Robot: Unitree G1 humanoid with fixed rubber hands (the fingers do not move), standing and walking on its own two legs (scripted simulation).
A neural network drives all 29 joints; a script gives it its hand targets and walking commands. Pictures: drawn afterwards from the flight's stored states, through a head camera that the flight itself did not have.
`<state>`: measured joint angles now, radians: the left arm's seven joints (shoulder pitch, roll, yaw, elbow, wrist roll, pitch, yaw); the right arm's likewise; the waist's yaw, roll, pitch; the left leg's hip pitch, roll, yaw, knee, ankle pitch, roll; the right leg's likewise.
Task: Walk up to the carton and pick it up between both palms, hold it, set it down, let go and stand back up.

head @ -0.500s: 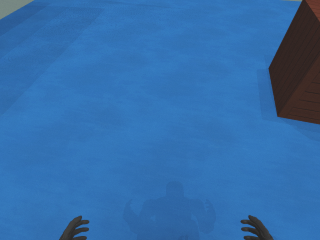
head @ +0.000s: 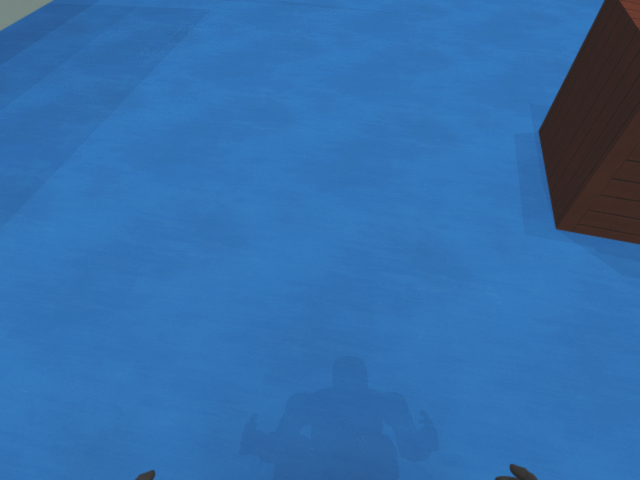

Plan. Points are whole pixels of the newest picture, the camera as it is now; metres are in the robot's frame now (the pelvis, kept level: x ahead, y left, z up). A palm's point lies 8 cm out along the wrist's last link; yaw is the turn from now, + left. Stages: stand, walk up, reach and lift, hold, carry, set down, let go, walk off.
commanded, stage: stand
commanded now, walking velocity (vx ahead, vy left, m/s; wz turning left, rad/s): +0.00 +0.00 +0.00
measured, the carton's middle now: out of the picture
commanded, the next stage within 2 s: walk up in 0.56 s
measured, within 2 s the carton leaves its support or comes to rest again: neither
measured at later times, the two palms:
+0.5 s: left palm out of the picture +0.07 +0.25 -0.12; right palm out of the picture +0.07 -0.28 -0.12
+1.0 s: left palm out of the picture +0.14 +0.23 -0.09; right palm out of the picture +0.04 -0.39 -0.10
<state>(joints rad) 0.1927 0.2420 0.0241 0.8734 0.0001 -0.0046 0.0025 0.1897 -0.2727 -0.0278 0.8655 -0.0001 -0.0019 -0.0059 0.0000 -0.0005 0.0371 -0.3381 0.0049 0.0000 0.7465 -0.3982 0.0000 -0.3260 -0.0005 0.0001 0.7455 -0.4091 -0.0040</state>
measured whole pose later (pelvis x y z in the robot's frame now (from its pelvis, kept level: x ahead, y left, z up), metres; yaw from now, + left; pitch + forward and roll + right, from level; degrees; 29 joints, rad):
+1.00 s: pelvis +0.00 -0.07 +0.00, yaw -5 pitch +0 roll +3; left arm 0.17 0.38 0.14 0.83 0.00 0.03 -0.12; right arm 0.19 -0.37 -0.08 1.00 0.00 -0.07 -0.04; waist 0.00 -0.06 0.04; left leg -0.27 0.09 0.06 0.62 -0.37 0.00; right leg -0.53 -0.02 0.03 0.99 -0.40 -0.02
